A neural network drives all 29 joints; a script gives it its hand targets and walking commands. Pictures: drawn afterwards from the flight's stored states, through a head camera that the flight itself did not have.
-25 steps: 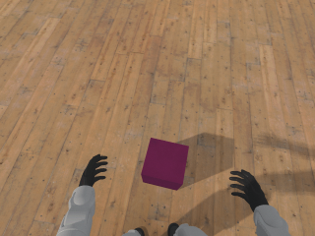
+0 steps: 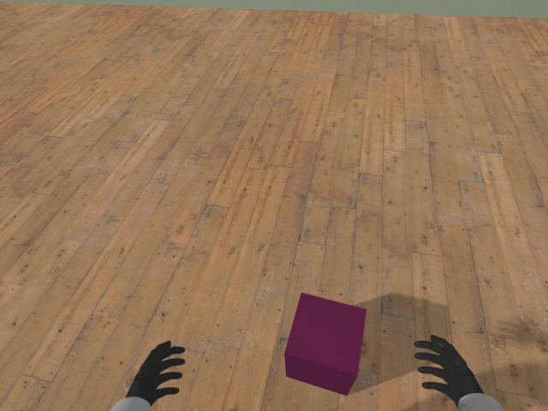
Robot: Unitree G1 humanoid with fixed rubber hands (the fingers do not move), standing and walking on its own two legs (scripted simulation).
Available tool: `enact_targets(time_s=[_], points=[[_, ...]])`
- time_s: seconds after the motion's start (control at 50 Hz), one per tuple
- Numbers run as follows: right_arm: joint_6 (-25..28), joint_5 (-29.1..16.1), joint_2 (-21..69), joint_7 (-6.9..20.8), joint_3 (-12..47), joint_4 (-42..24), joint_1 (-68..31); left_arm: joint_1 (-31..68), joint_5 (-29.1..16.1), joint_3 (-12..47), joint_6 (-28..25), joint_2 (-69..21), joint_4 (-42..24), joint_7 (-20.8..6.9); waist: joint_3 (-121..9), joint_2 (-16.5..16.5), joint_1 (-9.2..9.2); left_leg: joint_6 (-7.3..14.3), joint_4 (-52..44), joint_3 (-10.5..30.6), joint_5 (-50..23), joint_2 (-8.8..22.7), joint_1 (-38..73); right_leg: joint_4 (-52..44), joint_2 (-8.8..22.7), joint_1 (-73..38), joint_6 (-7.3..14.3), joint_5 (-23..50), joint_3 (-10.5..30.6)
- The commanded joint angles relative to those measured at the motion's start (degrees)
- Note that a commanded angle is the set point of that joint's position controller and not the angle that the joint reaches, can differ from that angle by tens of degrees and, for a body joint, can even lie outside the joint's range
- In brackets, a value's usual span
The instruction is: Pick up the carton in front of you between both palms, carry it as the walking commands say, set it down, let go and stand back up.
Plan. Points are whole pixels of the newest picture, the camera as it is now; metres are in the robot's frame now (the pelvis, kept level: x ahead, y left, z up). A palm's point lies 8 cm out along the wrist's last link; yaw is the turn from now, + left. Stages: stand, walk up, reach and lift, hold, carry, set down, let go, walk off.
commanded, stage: let go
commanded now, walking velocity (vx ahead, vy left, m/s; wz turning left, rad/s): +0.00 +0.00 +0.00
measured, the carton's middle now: (324, 344) +0.43 -0.09 -0.65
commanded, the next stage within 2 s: stand in 0.20 s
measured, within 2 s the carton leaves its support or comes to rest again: neither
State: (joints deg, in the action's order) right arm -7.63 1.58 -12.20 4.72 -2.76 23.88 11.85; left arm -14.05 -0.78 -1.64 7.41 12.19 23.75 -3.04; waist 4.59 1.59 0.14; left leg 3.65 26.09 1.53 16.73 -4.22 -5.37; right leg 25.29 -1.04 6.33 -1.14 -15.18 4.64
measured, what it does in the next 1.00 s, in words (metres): shifts its weight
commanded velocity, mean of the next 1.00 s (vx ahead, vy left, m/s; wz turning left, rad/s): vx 0.00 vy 0.00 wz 0.00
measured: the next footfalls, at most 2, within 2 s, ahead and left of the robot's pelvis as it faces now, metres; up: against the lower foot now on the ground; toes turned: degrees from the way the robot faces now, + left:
none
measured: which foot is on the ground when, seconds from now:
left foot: down 0.00-1.00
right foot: down 0.00-1.00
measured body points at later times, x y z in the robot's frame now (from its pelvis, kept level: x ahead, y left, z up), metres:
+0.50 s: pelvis +0.00 -0.04 -0.01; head +0.02 -0.06 +0.44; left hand +0.13 +0.26 -0.08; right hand +0.16 -0.31 -0.10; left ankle -0.03 +0.08 -0.74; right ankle -0.01 -0.14 -0.74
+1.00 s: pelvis +0.02 -0.05 +0.00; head +0.03 -0.06 +0.45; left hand +0.14 +0.26 -0.10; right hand +0.18 -0.34 -0.10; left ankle -0.03 +0.08 -0.74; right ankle -0.01 -0.14 -0.74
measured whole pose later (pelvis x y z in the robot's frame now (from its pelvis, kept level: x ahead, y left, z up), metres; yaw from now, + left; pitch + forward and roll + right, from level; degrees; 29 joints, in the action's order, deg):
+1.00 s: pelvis +0.02 -0.05 +0.00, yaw +2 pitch +0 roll +0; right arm 0.1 1.7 -20.3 -2.0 -1.7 45.2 8.9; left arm -9.9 1.7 -2.9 0.2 19.0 46.7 1.5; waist 0.6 1.4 0.5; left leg -0.2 26.6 4.8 18.4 -1.2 -7.8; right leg 25.8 -4.0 8.3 2.9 -17.1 1.3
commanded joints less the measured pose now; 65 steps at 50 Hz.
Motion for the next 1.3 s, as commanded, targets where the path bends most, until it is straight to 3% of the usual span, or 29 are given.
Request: enact_targets(time_s=[0.0, 0.12, 0.18, 0.2, 0.22, 0.26, 0.32, 0.38, 0.54, 0.72, 0.9, 1.1, 1.28], points=[[-3.8, 0.5, -8.6, -2.3, -2.3, -8.4, -3.7, 2.0, -0.7, -1.3, -2.2, 3.9, -2.8, 1.5, -3.0, -1.4, -0.25, -4.8, -2.6, 3.4, -21.3, 6.1, 4.4, -0.6, -3.0, 5.5, 1.1, 3.6, -4.3], [-5.2, -0.9, -6.7, -2.7, -0.8, -7.9, -3.3, 3.9, -0.1, -1.6, -1.7, 4.6, -4.2, 1.8, -2.6, 2.9, 0.24, -4.5, -3.1, 2.4, -17.5, 5.2, 1.8, -1.0, -2.1, 4.9, 1.2, 3.8, -3.6], [-5.4, -1.2, -6.5, -3.0, -0.9, -7.7, -3.4, 3.6, 0.3, -1.9, -1.4, 4.6, -3.5, 1.8, -2.0, 3.0, 0.11, -4.2, -3.1, 1.6, -15.1, 4.6, 1.4, -1.6, -1.7, 4.5, 1.1, 4.4, -3.3], [-0.2, 0.4, -11.4, -5.1, -2.3, -0.3, -5.7, 1.0, 3.3, -3.6, -3.3, 12.4, 5.1, 3.5, -1.9, 8.0, 0.60, -4.5, -1.9, 3.2, -1.1, 5.5, -7.9, -0.5, 2.7, 7.4, 0.2, 4.0, -0.1], [2.2, 0.8, -11.7, -5.5, -2.4, 1.0, -4.4, 1.1, 3.9, -3.9, -4.3, 14.0, 5.9, 4.2, -1.1, 5.2, 0.30, -3.9, -3.0, 4.1, 6.2, 5.3, -9.9, -1.0, 3.2, 7.2, 0.8, -0.1, 1.4], [4.5, 1.1, -12.5, -5.3, -2.6, 3.2, -3.8, 3.2, 4.3, -3.9, -5.6, 14.4, 6.4, 4.4, -0.9, 1.1, 0.02, -3.0, -1.8, 5.0, 8.9, 5.0, -9.7, -2.7, 4.1, 9.9, 1.5, -7.4, 3.2], [6.7, 1.1, -11.7, -5.0, -2.1, 5.3, -3.3, 5.4, 4.2, -3.3, -7.2, 12.5, 7.0, 3.9, -3.3, -3.5, -0.80, -2.7, -0.1, 6.4, 4.3, 5.8, -6.5, -4.3, 4.1, 11.7, 2.0, -8.3, 3.9], [7.7, 0.9, -12.5, -4.9, -2.0, 7.3, -3.8, 5.9, 3.6, -3.2, -8.0, 12.3, 9.0, 3.8, -6.1, -5.4, -0.85, -2.7, 1.2, 6.7, -4.0, 6.5, -4.3, -3.2, 4.4, 10.0, 2.3, 0.2, 3.8], [8.3, 0.5, -14.4, -5.7, -1.7, 12.4, -2.7, 3.2, 2.6, -3.8, -8.2, 15.0, 13.2, 4.4, -9.9, -3.9, 0.08, -2.9, 2.1, 5.9, -18.2, 7.1, -2.9, -0.2, 5.6, 2.3, 2.2, 21.7, 3.3], [8.1, 0.1, -15.1, -6.5, -1.1, 16.1, -2.5, 3.3, 2.5, -3.8, -7.9, 16.0, 17.0, 5.0, -10.2, -1.3, 0.17, -3.3, 2.5, 5.4, -26.1, 7.6, -2.0, 0.4, 5.8, -1.1, 2.2, 31.4, 3.1], [8.5, 0.2, -16.1, -7.0, -0.8, 18.4, -3.7, 5.2, 2.4, -3.5, -7.9, 15.9, 19.9, 4.8, -9.0, -0.5, 0.07, -3.1, 0.0, 6.4, -25.1, 8.4, -0.5, -1.1, 5.4, -0.7, 2.5, 26.9, 2.8], [9.0, 0.2, -17.3, -6.7, -0.3, 21.4, -5.1, 7.0, 2.2, -3.1, -8.1, 16.3, 23.0, 4.2, -5.4, -1.8, 0.26, -2.6, -4.7, 8.0, -14.8, 8.8, -2.0, -4.7, 5.4, 0.7, 2.8, 13.7, 3.7], [9.4, 0.2, -17.9, -6.3, 0.1, 24.7, -5.2, 7.9, 2.0, -2.7, -8.4, 17.2, 25.6, 3.8, -3.4, -1.3, 0.35, -2.3, -7.3, 8.6, -9.4, 8.8, -3.0, -7.3, 5.9, 1.4, 2.9, 7.9, 4.7]])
